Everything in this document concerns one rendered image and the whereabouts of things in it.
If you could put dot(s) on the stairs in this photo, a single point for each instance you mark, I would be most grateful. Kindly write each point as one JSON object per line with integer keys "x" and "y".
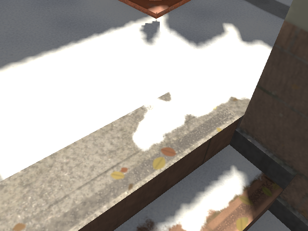
{"x": 213, "y": 188}

